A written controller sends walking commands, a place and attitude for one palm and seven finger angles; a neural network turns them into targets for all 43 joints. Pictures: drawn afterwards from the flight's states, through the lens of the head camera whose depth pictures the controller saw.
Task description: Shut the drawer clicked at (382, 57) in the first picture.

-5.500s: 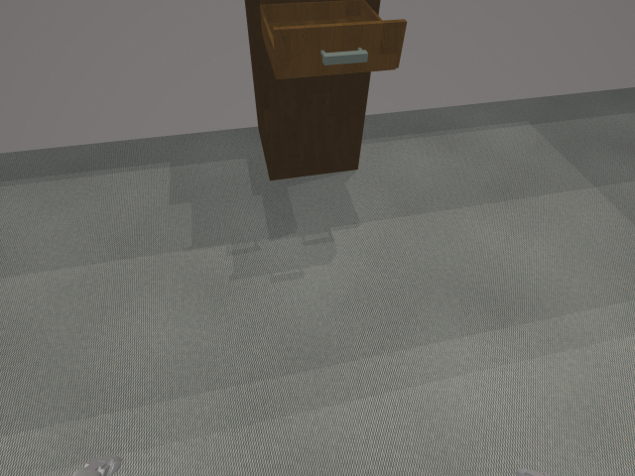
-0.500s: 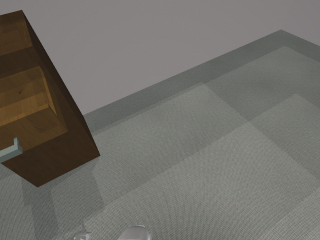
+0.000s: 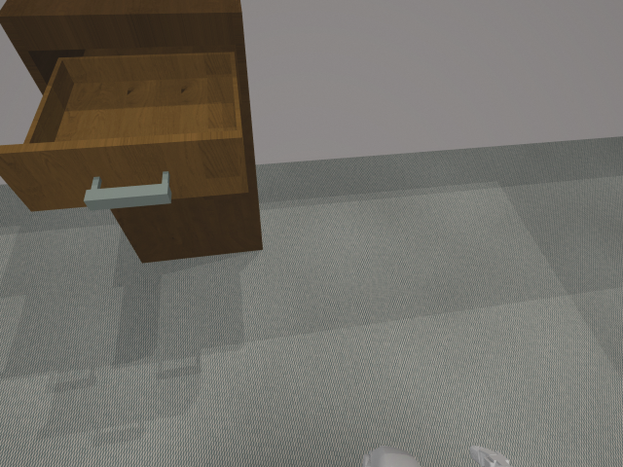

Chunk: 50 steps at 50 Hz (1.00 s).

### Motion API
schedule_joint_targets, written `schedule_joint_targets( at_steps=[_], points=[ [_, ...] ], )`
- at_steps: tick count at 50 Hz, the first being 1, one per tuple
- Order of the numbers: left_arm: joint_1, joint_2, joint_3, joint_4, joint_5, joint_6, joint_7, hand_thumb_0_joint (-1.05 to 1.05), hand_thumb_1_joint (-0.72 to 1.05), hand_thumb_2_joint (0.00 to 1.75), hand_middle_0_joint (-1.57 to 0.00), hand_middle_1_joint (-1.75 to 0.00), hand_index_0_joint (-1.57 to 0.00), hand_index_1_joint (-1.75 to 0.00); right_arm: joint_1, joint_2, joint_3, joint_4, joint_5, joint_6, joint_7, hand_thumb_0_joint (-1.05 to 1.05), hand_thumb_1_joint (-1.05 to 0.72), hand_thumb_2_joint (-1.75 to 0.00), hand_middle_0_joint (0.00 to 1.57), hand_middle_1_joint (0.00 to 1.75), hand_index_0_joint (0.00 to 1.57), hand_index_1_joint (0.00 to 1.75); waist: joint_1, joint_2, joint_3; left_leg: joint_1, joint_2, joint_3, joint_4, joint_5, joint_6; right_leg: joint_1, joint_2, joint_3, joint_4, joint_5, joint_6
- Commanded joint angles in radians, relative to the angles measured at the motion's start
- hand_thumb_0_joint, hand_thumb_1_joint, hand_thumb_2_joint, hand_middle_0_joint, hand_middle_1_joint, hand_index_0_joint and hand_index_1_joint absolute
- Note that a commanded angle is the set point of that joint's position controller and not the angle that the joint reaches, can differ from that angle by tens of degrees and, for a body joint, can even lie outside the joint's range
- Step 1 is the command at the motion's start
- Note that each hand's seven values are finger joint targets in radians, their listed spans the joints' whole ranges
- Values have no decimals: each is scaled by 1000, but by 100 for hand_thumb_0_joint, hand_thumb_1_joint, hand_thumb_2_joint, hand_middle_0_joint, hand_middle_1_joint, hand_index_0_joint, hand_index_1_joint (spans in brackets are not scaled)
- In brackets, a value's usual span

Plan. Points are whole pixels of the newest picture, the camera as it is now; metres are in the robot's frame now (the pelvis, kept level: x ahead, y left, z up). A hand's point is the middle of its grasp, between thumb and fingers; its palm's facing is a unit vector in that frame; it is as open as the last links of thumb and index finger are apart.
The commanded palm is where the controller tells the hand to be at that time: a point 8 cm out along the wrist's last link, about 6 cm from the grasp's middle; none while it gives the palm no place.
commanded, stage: turn to face it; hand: left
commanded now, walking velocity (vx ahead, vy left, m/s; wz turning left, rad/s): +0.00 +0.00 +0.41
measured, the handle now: (130, 187) +0.52 +0.36 -0.03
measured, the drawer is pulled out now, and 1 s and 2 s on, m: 0.30 0.30 0.30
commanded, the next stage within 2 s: take the last steps up to it in 0.34 s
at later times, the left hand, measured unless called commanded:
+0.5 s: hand out of the picture +0.03 +0.15 -0.14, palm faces +0.21 -0.94 -0.27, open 7.4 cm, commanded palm none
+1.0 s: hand out of the picture -0.03 +0.23 -0.17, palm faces +0.31 -0.94 -0.17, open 7.4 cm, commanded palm none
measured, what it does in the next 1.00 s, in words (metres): steps on the spot: right foot, then left foot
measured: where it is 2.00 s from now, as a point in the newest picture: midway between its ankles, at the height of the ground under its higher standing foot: (275, 427)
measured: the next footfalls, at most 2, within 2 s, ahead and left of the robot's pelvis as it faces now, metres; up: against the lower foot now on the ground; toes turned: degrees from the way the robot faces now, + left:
right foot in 0.26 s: +0.05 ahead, -0.13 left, +0.00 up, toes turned +3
left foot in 0.76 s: +0.00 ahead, +0.12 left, +0.00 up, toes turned +20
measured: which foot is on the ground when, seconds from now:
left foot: down 0.00-0.26, up 0.28-0.74, down 0.76-1.00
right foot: up 0.00-0.24, down 0.26-0.76, up 0.78-1.00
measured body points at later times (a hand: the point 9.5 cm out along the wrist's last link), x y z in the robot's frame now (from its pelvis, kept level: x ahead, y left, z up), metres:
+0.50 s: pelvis +0.00 -0.05 +0.01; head +0.02 -0.07 +0.46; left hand +0.02 +0.20 -0.12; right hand +0.09 -0.29 -0.16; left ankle -0.07 +0.10 -0.65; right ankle +0.01 -0.13 -0.74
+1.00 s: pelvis +0.04 +0.05 +0.01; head +0.04 +0.07 +0.46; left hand -0.04 +0.28 -0.16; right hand +0.09 -0.18 -0.13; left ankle -0.04 +0.10 -0.73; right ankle +0.12 -0.08 -0.65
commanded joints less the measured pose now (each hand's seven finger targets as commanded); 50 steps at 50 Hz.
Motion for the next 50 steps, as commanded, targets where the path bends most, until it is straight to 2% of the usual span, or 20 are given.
schedule_joint_targets(
  at_steps=[1, 6, 11, 12, 13, 14, 16, 18, 21, 26, 31, 35, 36, 37, 38, 39, 41, 43, 45, 50],
  points=[
    [-20, 52, 4, -95, -8, -33, -1, 0, 90, 90, -20, -30, -20, -30, 60, -208, -54, -44, -1, -14, -13, 0, -90, -90, 20, 30, 20, 30, -42, 158, -145, 174, 238, -223, -175, 576, 129, -43, 17, 27, -63, 28, 5],
    [-58, 31, -5, -116, -11, -35, 4, 0, 90, 90, -20, -30, -20, -30, 78, -204, -58, -34, -8, -4, -13, 0, -90, -90, 20, 30, 20, 30, -53, 174, -133, 133, 237, -296, -171, 492, 144, 38, 53, 26, -227, -12, -10],
    [50, 28, -6, -89, -16, -59, 12, 0, 90, 90, -20, -30, -20, -30, 42, -181, -56, -36, -3, 0, -12, 0, -90, -90, 20, 30, 20, 30, 1, 158, -164, 25, 184, -304, -65, 462, 91, 299, 90, 5, -594, 181, -34],
    [86, 62, -1, -78, -10, -71, 16, 0, 90, 90, -20, -30, -20, -30, 54, -148, -52, -33, 6, -3, -9, 0, -90, -90, 20, 30, 20, 30, 16, 77, -180, -56, 131, -263, 20, 313, 38, 424, 25, 65, -736, 286, -44],
    [105, 153, 16, -74, 7, -83, 25, 0, 90, 90, -20, -30, -20, -30, 81, -71, -39, -46, 16, -5, -3, 0, -90, -90, 20, 30, 20, 30, 13, -196, -191, -250, -19, -104, 220, -52, -46, 542, -231, 334, -795, 435, -136],
    [103, 182, 15, -90, 0, -79, 21, 0, 90, 90, -20, -30, -20, -30, 76, -97, -47, -54, 5, 6, -8, 0, -90, -90, 20, 30, 20, 30, 21, -229, -175, -249, -35, -108, 400, -321, -64, 408, -368, 397, -818, 481, -244],
    [15, 118, 10, -101, -2, -75, 26, 0, 90, 90, -20, -30, -20, -30, 54, -111, -57, -19, -2, 28, -2, 0, -90, -90, 20, 30, 20, 30, -7, -158, -78, -255, 2, -130, 620, -227, -63, 277, -273, 316, -841, 374, -260],
    [-35, 68, -5, -107, -4, -82, 20, 0, 90, 90, -20, -30, -20, -30, 94, -94, -51, 21, -5, 28, 8, 0, -90, -90, 20, 30, 20, 30, -40, -97, -59, -259, 21, -102, 667, -106, -80, 278, -184, 161, -813, 408, -222],
    [15, 59, -5, -83, -2, -89, 22, 0, 90, 90, -20, -30, -20, -30, 96, -77, -45, 41, -3, 27, 8, 0, -90, -90, 20, 30, 20, 30, -24, -117, -83, -250, 33, -72, 603, -83, -102, 350, -170, 88, -796, 514, -217],
    [138, 80, 6, -11, 8, -98, 14, 0, 90, 90, -20, -30, -20, -30, 18, -62, -29, 38, -8, 16, 14, 0, -90, -90, 20, 30, 20, 30, 38, -113, -77, -253, 54, -23, 416, -126, -100, 436, -213, 140, -854, 305, -235],
    [192, 96, 9, 50, 16, -108, 5, 0, 90, 90, -20, -30, -20, -30, -30, -44, -19, 25, -4, -11, 27, 0, -90, -90, 20, 30, 20, 30, 62, -118, -68, -196, 60, 18, 224, -167, -68, 426, -246, 178, -904, 89, -258],
    [155, 86, 3, 87, 8, -100, -3, 0, 90, 90, -20, -30, -20, -30, 96, -21, -7, 70, -3, -31, 19, 0, -90, -90, 20, 30, 20, 30, -5, -118, -63, 97, 15, 99, -66, -48, -44, 251, -163, 67, -839, -3, -200],
    [135, 68, -2, 88, 2, -95, -5, 0, 90, 90, -20, -30, -20, -30, 159, -44, -10, 96, -2, -39, 11, 0, -90, -90, 20, 30, 20, 30, -36, -53, -63, 233, 24, 98, -145, -21, -41, 145, -130, 28, -785, -60, -169],
    [115, 21, -13, 78, -1, -89, -10, 0, 90, 90, -20, -30, -20, -30, 249, -108, -25, 122, -6, -45, -1, 0, -90, -90, 20, 30, 20, 30, -85, 129, -62, 353, 147, -79, -214, -149, 1, -14, -56, -38, -616, -111, -124],
    [85, -43, -30, 46, 0, -87, -17, 0, 90, 90, -20, -30, -20, -30, 342, -200, -44, 141, -15, -43, -9, 0, -90, -90, 20, 30, 20, 30, -122, 352, -34, 368, 364, -372, -362, -313, 90, -172, 55, -147, -349, -134, -80],
    [13, -23, -30, 12, 11, -89, -15, 0, 90, 90, -20, -30, -20, -30, 359, -209, -44, 144, -13, -40, -14, 0, -90, -90, 20, 30, 20, 30, -135, 288, 17, 291, 423, -470, -414, -361, 151, -224, 40, -60, -197, -144, -96],
    [-5, -14, -23, 31, 13, -87, -22, 0, 90, 90, -20, -30, -20, -30, 286, -149, -25, 132, -8, -49, -24, 0, -90, -90, 20, 30, 20, 30, -95, 221, 84, 187, 384, -392, -429, -322, 151, -249, -3, 13, -38, -24, -105],
    [64, -33, -27, 81, 11, -88, -34, 0, 90, 90, -20, -30, -20, -30, 229, -86, -3, 123, -2, -68, -27, 0, -90, -90, 20, 30, 20, 30, -40, 151, 78, 160, 290, -222, -414, -73, 113, -186, -12, 13, -15, 129, -92],
    [98, -43, -25, 105, 8, -86, -34, 0, 90, 90, -20, -30, -20, -30, 252, -57, 0, 136, 5, -87, -32, 0, -90, -90, 20, 30, 20, 30, -24, 133, 30, 202, 248, -129, -388, 194, 102, -159, -1, 2, -8, 195, -79],
    [30, -45, -24, 87, 3, -76, -30, 0, 90, 90, -20, -30, -20, -30, 333, -53, 4, 183, 7, -104, -42, 0, -90, -90, 20, 30, 20, 30, -25, 114, 33, 278, 269, -104, -367, 438, 129, -237, -4, 6, -29, 233, -63]
  ],
)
